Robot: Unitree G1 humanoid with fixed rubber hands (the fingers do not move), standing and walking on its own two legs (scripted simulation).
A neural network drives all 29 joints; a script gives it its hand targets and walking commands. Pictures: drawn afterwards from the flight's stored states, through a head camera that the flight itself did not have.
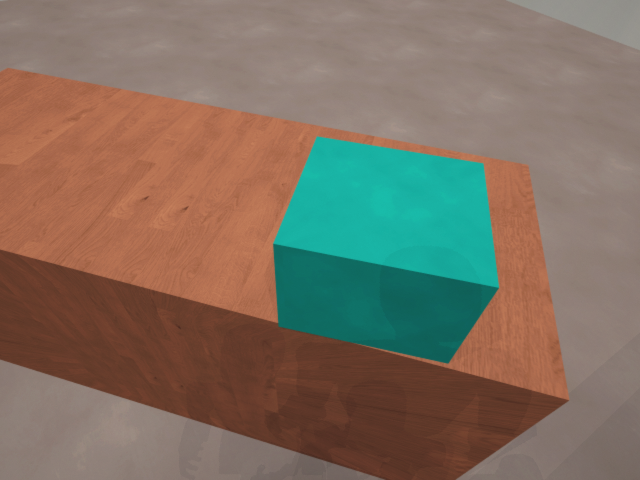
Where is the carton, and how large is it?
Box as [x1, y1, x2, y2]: [273, 136, 498, 363]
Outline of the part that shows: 317,136 273,243 278,325 447,363 498,288 483,163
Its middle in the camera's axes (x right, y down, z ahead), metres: +0.09 +0.01 +0.58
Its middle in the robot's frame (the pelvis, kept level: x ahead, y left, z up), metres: +0.45 -0.07 +0.04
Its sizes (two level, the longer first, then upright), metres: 0.257 0.235 0.190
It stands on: a pedestal, 0.71 m high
